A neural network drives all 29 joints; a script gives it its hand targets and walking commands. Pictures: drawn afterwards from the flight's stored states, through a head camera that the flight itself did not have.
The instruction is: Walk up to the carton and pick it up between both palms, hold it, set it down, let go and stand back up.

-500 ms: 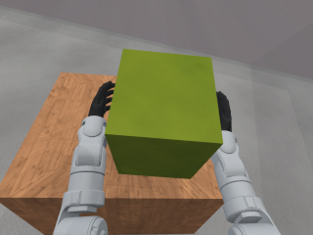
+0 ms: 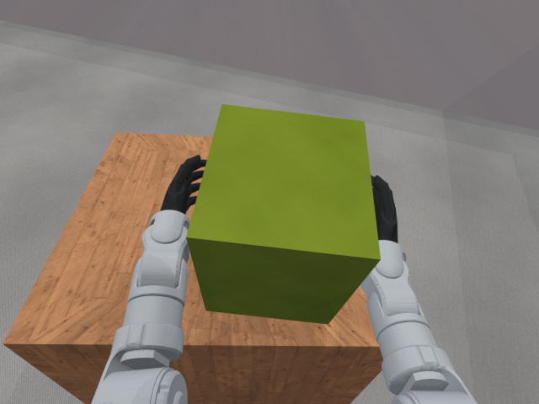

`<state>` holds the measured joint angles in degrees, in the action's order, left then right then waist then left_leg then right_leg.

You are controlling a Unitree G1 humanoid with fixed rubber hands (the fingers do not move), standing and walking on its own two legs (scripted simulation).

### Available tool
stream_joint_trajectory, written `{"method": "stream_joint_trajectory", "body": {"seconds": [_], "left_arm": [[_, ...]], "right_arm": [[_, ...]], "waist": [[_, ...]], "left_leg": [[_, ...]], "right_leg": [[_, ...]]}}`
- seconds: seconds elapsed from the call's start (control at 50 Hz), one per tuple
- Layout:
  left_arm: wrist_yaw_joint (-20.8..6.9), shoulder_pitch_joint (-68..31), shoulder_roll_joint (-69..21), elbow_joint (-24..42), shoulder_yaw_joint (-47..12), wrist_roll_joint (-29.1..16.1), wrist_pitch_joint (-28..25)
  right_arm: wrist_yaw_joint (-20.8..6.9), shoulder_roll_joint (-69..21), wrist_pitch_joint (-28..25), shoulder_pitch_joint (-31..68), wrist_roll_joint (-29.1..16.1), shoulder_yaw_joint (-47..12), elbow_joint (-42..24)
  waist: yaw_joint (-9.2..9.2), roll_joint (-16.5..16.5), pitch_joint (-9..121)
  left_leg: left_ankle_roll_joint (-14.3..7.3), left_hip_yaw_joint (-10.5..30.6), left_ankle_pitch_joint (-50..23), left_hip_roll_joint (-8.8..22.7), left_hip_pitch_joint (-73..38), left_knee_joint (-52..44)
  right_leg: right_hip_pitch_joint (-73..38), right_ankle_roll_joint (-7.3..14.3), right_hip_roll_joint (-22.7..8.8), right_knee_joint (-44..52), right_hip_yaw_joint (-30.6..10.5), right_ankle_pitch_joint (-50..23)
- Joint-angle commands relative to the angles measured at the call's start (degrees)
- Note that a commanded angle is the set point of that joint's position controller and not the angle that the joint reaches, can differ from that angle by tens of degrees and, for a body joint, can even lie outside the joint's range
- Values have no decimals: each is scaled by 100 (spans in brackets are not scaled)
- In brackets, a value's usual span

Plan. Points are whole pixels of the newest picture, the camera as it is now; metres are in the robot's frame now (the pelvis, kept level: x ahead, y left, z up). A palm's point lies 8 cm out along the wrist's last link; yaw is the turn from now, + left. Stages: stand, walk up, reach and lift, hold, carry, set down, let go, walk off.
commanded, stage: set down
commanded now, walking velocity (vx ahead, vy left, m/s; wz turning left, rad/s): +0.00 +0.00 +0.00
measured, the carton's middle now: (279, 223) +0.38 -0.02 +0.07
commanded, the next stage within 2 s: none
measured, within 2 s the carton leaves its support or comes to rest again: neither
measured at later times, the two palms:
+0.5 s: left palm (184, 220) +0.39 +0.13 +0.06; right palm (373, 237) +0.34 -0.17 +0.08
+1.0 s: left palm (194, 231) +0.41 +0.12 +0.02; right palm (369, 250) +0.35 -0.18 +0.03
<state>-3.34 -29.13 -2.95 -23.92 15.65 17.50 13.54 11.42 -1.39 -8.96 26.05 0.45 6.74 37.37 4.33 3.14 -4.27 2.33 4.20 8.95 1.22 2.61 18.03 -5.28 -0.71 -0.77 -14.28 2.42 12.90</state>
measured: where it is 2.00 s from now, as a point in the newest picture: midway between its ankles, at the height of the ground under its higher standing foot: outside the picture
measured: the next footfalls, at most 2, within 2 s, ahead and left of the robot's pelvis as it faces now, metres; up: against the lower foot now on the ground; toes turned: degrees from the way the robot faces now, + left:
none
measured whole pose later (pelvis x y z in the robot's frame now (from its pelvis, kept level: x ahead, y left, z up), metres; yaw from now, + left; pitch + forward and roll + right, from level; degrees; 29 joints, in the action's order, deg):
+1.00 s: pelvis +0.00 +0.01 +0.00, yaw -4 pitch +10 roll -1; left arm 0.8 -41.5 2.1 -65.9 22.6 18.7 -16.9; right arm 8.4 -5.3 -27.3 35.3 17.7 28.4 60.5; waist 2.6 1.6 3.2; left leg 2.1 1.0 6.0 2.6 20.7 16.4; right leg 14.6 -0.9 0.2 -13.5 -0.8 9.1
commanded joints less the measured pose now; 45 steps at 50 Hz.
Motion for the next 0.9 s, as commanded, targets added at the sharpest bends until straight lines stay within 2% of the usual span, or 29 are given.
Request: {"method": "stream_joint_trajectory", "body": {"seconds": [0.0,0.18,0.2,0.28,0.36,0.46,0.56,0.64,0.66,0.88], "left_arm": [[-782,-3115,-2946,-345,-1886,-136,-430],[-581,-3780,-3203,-1072,-1670,0,-1265],[-554,-3868,-3207,-1164,-1646,20,-1351],[-463,-3998,-3254,-1570,-1560,118,-1707],[-435,-4100,-3255,-1899,-1422,249,-1957],[-371,-4216,-3342,-2232,-1359,306,-2274],[-263,-4419,-3434,-2366,-1413,285,-2637],[-221,-4454,-3403,-2697,-1339,282,-2910],[-221,-4472,-3387,-2760,-1327,296,-2970],[-372,-4475,-3037,-3738,-808,458,-3478]], "right_arm": [[-791,-2641,-678,4062,524,-1720,-1008],[-1015,-3013,-1142,4398,970,-1224,-225],[-1031,-3027,-1175,4380,1048,-1107,-62],[-1085,-3096,-1339,4370,1300,-782,386],[-1097,-3158,-1426,4216,1548,-449,895],[-1096,-3160,-1626,4245,1809,-93,1268],[-1104,-3268,-1849,4291,1966,21,1465],[-1105,-3364,-1979,4376,2049,24,1586],[-1103,-3382,-1993,4341,2089,21,1670],[-1105,-3766,-2137,4339,2325,79,2147]], "waist": [[-64,-28,2227],[-218,-260,2926],[-161,-309,2939],[-203,-416,3005],[-158,-511,2960],[-141,-692,3159],[-133,-810,3724],[-190,-725,3986],[-153,-693,4013],[-261,-285,4029]], "left_leg": [[-60,-886,-1297,-325,-508,-222],[-26,-1002,-1493,-285,-447,-186],[-2,-1008,-1546,-273,-464,-171],[40,-1044,-1709,-216,-532,-144],[92,-1077,-1795,-190,-505,-130],[223,-1090,-2248,-143,-635,-7],[338,-1060,-2818,-105,-743,190],[327,-1059,-2917,-120,-543,271],[302,-1052,-2898,-123,-485,252],[61,-1115,-2358,-227,526,93]], "right_leg": [[-141,-283,167,7,477,-2896],[-32,-226,187,11,480,-2914],[41,-222,196,19,510,-2867],[227,-166,242,97,501,-2654],[337,-135,257,137,507,-2580],[565,-71,303,164,509,-2636],[703,-11,339,102,484,-2845],[708,4,317,12,404,-3136],[711,-8,311,-10,393,-3227],[253,-141,142,-341,197,-4169]]}}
